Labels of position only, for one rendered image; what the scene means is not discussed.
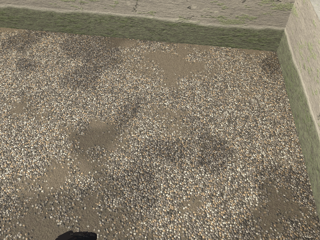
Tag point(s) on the left robot hand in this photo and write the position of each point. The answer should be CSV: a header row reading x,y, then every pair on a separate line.
x,y
70,235

